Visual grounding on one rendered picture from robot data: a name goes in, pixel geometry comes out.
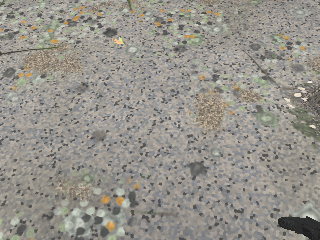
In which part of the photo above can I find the right robot hand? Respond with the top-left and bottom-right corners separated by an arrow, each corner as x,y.
278,216 -> 320,240

